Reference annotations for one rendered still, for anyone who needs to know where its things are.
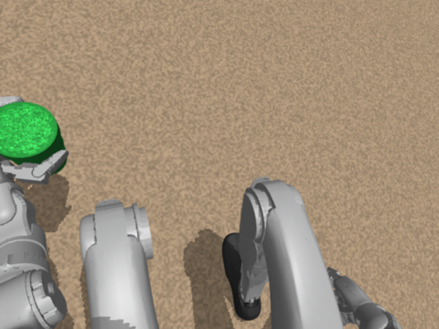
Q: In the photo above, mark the right robot arm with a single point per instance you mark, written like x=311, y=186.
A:
x=373, y=316

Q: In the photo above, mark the left robot arm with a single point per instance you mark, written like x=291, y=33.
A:
x=29, y=297

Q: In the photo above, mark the right robot hand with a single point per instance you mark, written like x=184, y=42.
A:
x=348, y=294

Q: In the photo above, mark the left robot hand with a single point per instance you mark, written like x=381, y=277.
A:
x=29, y=172

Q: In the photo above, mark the cup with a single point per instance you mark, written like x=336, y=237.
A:
x=29, y=133

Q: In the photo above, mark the right robot foot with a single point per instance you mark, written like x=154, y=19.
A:
x=232, y=266

